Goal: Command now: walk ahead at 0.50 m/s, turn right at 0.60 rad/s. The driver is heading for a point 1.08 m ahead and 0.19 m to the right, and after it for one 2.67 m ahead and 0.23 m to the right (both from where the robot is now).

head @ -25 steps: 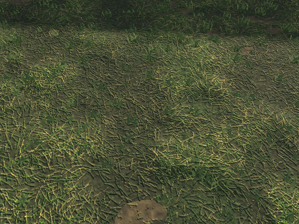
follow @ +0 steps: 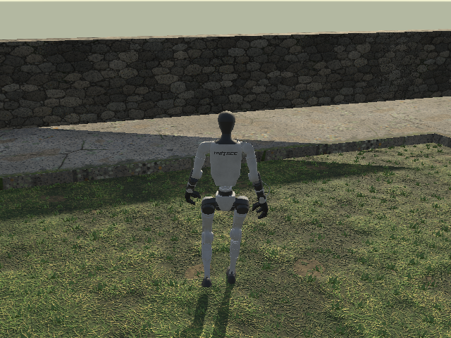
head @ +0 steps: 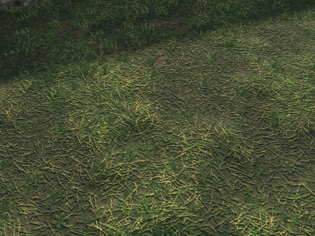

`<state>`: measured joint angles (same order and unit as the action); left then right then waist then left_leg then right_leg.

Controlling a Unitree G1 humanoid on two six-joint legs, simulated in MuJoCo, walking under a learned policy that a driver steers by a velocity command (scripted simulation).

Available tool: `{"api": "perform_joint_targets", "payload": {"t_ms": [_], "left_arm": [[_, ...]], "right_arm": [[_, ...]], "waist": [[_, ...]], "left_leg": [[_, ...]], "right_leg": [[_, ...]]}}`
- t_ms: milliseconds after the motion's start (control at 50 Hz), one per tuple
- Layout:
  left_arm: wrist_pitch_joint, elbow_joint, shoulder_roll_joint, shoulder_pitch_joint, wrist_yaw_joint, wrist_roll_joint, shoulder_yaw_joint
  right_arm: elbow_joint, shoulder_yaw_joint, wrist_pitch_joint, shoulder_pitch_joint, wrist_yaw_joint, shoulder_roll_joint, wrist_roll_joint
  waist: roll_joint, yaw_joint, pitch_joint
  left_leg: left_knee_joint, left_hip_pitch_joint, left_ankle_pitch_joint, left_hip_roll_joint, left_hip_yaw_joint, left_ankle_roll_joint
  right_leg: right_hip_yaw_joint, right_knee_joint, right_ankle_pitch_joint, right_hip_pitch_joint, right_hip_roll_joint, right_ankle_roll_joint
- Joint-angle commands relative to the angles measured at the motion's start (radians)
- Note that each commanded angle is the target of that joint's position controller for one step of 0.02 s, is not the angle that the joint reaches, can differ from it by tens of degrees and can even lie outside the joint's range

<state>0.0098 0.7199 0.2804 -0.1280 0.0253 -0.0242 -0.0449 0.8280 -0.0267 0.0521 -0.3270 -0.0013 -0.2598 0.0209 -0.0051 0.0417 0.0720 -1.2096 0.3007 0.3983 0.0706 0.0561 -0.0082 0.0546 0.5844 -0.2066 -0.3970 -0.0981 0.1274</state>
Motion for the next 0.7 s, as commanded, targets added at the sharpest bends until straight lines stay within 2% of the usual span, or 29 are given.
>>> {"api": "perform_joint_targets", "payload": {"t_ms": [20, 60, 100, 160, 200, 300, 340, 360, 380, 400, 420, 440, 460, 480, 500, 520, 540, 560, 620, 700], "left_arm": [[0.011, 0.001, 0.143, -0.14, -0.025, 0.02, -0.049], [0.03, -0.003, 0.125, -0.13, -0.018, 0.023, -0.043], [0.041, 0.01, 0.146, -0.161, -0.015, 0.022, -0.05], [0.042, 0.029, 0.152, -0.228, -0.015, 0.021, -0.054], [0.042, 0.039, 0.152, -0.268, -0.017, 0.022, -0.056], [0.041, 0.056, 0.168, -0.348, -0.028, 0.011, -0.061], [0.041, 0.05, 0.182, -0.331, -0.036, 0.008, -0.064], [0.041, 0.043, 0.19, -0.302, -0.038, 0.007, -0.065], [0.043, 0.036, 0.199, -0.272, -0.036, 0.005, -0.067], [0.047, 0.036, 0.199, -0.254, -0.029, 0.01, -0.065], [0.056, 0.025, 0.155, -0.257, -0.019, 0.021, -0.052], [0.06, -0.01, 0.053, -0.312, -0.02, 0.045, -0.029], [0.051, -0.017, 0.112, -0.362, -0.024, 0.018, -0.033], [0.036, 0.014, 0.142, -0.323, -0.026, 0.0, -0.04], [0.03, 0.015, 0.133, -0.26, -0.015, -0.004, -0.037], [0.024, 0.013, 0.113, -0.239, -0.006, -0.004, -0.036], [0.015, 0.009, 0.104, -0.225, 0.004, -0.015, -0.034], [0.006, 0.015, 0.09, -0.231, 0.011, -0.019, -0.03], [0.0, -0.003, 0.066, -0.185, 0.022, -0.016, -0.021], [0.008, -0.046, 0.044, -0.035, 0.032, -0.018, -0.002]], "right_arm": [[-0.111, -0.024, 0.015, 0.022, -0.002, -0.123, 0.016], [-0.104, -0.024, -0.019, -0.009, -0.009, -0.111, 0.033], [-0.117, -0.022, -0.033, 0.024, -0.015, -0.092, 0.031], [-0.161, -0.02, -0.035, 0.16, -0.015, -0.086, 0.027], [-0.182, -0.017, -0.032, 0.236, -0.017, -0.084, 0.025], [-0.233, -0.007, -0.014, 0.378, -0.025, -0.087, 0.012], [-0.238, -0.01, -0.006, 0.364, -0.023, -0.104, 0.008], [-0.227, -0.014, -0.002, 0.319, -0.02, -0.115, 0.007], [-0.204, -0.022, 0.003, 0.242, -0.012, -0.134, 0.005], [-0.168, -0.034, 0.012, 0.119, 0.0, -0.157, 0.007], [-0.15, -0.05, 0.025, -0.022, 0.015, -0.213, 0.024], [-0.159, -0.067, 0.022, -0.102, 0.029, -0.295, 0.046], [-0.156, -0.073, 0.007, -0.047, 0.025, -0.294, 0.027], [-0.173, -0.053, 0.001, 0.027, 0.02, -0.192, 0.019], [-0.17, -0.037, 0.003, 0.068, 0.015, -0.125, 0.012], [-0.163, -0.03, 0.005, 0.086, 0.014, -0.102, 0.015], [-0.143, -0.027, 0.014, 0.07, 0.015, -0.096, 0.012], [-0.126, -0.028, 0.025, 0.053, 0.01, -0.098, 0.009], [-0.088, -0.033, 0.054, 0.01, -0.008, -0.107, -0.002], [-0.049, -0.034, 0.054, -0.016, -0.014, -0.107, -0.003]], "waist": [[0.003, -0.029, -0.077], [0.019, -0.003, -0.104], [0.024, -0.006, -0.096], [0.043, -0.05, -0.047], [0.056, -0.081, -0.038], [0.068, -0.134, -0.033], [0.079, -0.114, -0.034], [0.086, -0.086, -0.04], [0.089, -0.049, -0.064], [0.052, 0.015, -0.122], [-0.03, 0.075, -0.234], [-0.211, 0.066, -0.354], [-0.29, 0.002, -0.366], [-0.119, -0.017, -0.216], [-0.033, -0.016, -0.121], [-0.049, -0.032, -0.081], [-0.091, -0.037, -0.06], [-0.102, -0.042, -0.058], [-0.101, -0.049, -0.065], [-0.092, -0.032, -0.029]], "left_leg": [[0.009, 0.327, -0.059, 0.053, -0.082, -0.01], [0.058, 0.258, -0.063, 0.05, -0.072, -0.03], [0.125, 0.275, -0.117, 0.045, -0.059, -0.044], [0.262, 0.357, -0.235, 0.043, -0.058, -0.057], [0.359, 0.379, -0.307, 0.029, -0.065, -0.056], [0.539, 0.361, -0.354, -0.027, -0.068, -0.038], [0.608, 0.273, -0.324, -0.045, -0.083, -0.018], [0.646, 0.181, -0.292, -0.059, -0.083, -0.005], [0.669, 0.052, -0.246, -0.085, -0.073, 0.01], [0.729, -0.122, -0.249, -0.095, -0.063, 0.032], [0.769, -0.343, -0.137, 0.038, -0.19, 0.073], [0.847, -0.581, 0.05, 0.317, -0.574, 0.142], [0.936, -0.536, 0.109, 0.388, -0.869, 0.212], [0.941, -0.405, 0.162, 0.351, -0.735, 0.204], [0.955, -0.29, 0.08, 0.291, -0.568, 0.187], [0.979, -0.223, -0.036, 0.24, -0.439, 0.159], [0.991, -0.18, -0.147, 0.205, -0.356, 0.152], [0.998, -0.16, -0.249, 0.184, -0.297, 0.152], [1.02, -0.175, -0.428, 0.182, -0.208, 0.178], [1.059, -0.185, -0.465, 0.148, -0.09, 0.176]], "right_leg": [[-0.388, -0.311, 0.346, 0.32, 0.277, 0.164], [-0.339, -0.328, 0.413, 0.255, 0.234, 0.162], [-0.324, -0.352, 0.375, 0.221, 0.209, 0.16], [-0.346, -0.38, 0.294, 0.231, 0.195, 0.142], [-0.359, -0.37, 0.282, 0.267, 0.189, 0.126], [-0.407, -0.295, 0.39, 0.365, 0.209, 0.109], [-0.439, -0.26, 0.418, 0.365, 0.223, 0.082], [-0.447, -0.236, 0.437, 0.335, 0.222, 0.061], [-0.447, -0.176, 0.513, 0.298, 0.209, 0.039], [-0.416, -0.03, 0.559, 0.261, 0.159, 0.015], [-0.351, 0.211, 0.425, 0.165, 0.089, -0.013], [-0.224, 0.503, -0.136, -0.092, -0.041, -0.047], [-0.188, 0.64, -0.331, -0.225, -0.032, -0.046], [-0.19, 0.688, -0.246, -0.255, 0.042, -0.045], [-0.172, 0.655, -0.175, -0.237, 0.073, -0.052], [-0.16, 0.611, -0.142, -0.211, 0.101, -0.059], [-0.155, 0.582, -0.131, -0.192, 0.116, -0.067], [-0.149, 0.577, -0.118, -0.171, 0.114, -0.071], [-0.162, 0.527, -0.068, -0.206, 0.102, -0.078], [-0.122, 0.316, 0.06, -0.245, 0.115, -0.1]]}}
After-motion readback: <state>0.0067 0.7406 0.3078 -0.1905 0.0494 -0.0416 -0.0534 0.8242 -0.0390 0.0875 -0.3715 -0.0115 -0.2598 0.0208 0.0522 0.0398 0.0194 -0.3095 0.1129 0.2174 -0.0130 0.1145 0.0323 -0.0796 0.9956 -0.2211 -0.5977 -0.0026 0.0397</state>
